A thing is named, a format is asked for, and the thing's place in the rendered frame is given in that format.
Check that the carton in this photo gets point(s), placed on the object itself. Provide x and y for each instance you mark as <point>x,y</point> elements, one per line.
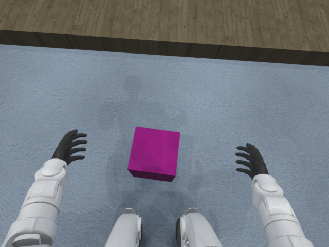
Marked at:
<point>154,154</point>

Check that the robot right forearm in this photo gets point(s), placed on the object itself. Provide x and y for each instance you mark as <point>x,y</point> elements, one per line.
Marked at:
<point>278,219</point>

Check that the right robot hand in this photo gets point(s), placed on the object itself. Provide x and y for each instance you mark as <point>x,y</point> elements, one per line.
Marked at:
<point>256,164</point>

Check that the robot thigh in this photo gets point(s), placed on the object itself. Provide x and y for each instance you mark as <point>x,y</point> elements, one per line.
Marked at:
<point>126,231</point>
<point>197,230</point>

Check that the robot left forearm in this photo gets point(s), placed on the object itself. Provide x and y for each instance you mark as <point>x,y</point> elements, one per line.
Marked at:
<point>36,223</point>

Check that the left robot thigh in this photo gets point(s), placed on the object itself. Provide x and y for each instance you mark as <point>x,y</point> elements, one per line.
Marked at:
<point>126,231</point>

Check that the left robot hand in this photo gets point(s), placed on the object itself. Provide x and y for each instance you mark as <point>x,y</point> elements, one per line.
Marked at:
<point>64,150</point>

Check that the right robot thigh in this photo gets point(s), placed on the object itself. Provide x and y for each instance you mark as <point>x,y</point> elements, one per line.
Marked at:
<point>197,230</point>

